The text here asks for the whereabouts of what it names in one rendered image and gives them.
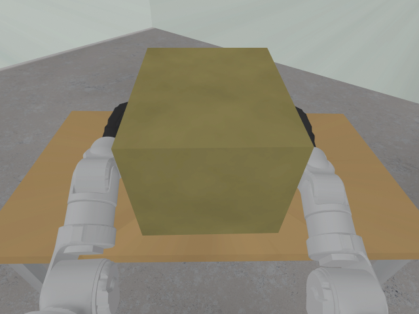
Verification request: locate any robot right upper arm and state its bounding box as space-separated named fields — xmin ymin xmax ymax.
xmin=306 ymin=267 xmax=388 ymax=314

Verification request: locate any carton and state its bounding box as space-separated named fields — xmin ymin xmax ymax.
xmin=111 ymin=48 xmax=314 ymax=236

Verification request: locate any left robot forearm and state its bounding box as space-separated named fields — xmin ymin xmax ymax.
xmin=39 ymin=137 xmax=121 ymax=310

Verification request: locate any right robot forearm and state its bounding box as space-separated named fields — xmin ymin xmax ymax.
xmin=297 ymin=147 xmax=388 ymax=313

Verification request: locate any robot left hand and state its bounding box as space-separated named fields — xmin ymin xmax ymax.
xmin=103 ymin=102 xmax=128 ymax=138

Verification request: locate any table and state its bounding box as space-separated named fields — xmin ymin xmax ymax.
xmin=0 ymin=111 xmax=419 ymax=293

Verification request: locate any robot left upper arm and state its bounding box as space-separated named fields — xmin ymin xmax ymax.
xmin=24 ymin=258 xmax=120 ymax=314

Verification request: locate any robot right hand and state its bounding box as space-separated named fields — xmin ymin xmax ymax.
xmin=296 ymin=107 xmax=316 ymax=147

